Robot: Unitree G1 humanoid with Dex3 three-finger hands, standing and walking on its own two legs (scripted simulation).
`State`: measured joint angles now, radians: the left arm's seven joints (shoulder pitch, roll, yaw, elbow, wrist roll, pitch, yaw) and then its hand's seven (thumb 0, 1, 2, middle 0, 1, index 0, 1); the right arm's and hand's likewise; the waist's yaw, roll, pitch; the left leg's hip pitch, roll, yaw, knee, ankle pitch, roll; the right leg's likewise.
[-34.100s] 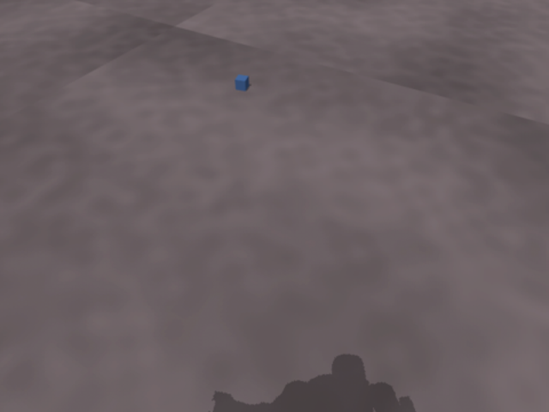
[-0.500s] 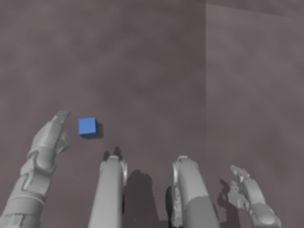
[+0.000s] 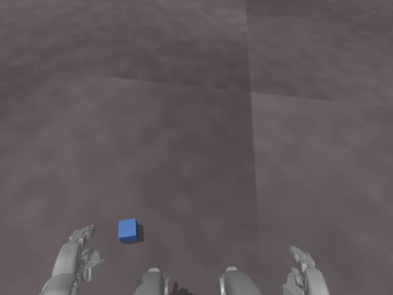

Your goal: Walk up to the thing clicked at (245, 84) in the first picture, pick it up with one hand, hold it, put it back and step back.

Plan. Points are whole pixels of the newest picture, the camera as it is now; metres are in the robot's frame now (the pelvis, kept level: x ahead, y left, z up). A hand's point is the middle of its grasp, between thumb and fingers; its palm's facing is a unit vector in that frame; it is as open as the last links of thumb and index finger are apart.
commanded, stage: home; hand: left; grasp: from above
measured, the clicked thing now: (128, 230) +0.45 +0.26 -0.63
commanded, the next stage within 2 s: none
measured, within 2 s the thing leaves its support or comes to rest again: neither
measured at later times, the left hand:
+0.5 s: hand (94, 275) +0.18 +0.18 +0.00, palm faces +0.08 -0.98 -0.19, open 7.4 cm
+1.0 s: hand (95, 267) +0.19 +0.18 +0.00, palm faces +0.06 -0.98 -0.20, open 8.7 cm
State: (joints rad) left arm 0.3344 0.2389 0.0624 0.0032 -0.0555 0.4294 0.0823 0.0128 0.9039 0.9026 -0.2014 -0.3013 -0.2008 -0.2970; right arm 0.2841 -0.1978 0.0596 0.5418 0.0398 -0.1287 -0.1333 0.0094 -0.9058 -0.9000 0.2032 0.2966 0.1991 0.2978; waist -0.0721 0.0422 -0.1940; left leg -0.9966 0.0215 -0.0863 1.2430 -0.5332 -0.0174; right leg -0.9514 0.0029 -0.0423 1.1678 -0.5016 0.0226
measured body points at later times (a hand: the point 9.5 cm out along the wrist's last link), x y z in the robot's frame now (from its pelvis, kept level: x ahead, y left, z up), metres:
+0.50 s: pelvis +0.02 -0.01 +0.04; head +0.03 +0.00 +0.49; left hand +0.17 +0.23 +0.01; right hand +0.20 -0.24 -0.01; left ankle +0.04 +0.12 -0.64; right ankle +0.04 -0.14 -0.64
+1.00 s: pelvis +0.03 +0.00 +0.04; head +0.05 +0.00 +0.49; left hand +0.18 +0.23 +0.02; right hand +0.19 -0.24 -0.02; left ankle +0.04 +0.12 -0.64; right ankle +0.04 -0.14 -0.64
